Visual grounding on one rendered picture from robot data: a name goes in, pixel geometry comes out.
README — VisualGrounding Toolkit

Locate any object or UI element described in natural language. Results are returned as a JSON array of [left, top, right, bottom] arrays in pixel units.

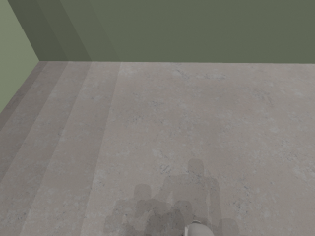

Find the right robot thigh
[[183, 223, 215, 236]]

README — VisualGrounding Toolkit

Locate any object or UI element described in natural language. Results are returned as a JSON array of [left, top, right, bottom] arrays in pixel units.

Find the robot right shin
[[191, 220, 201, 224]]

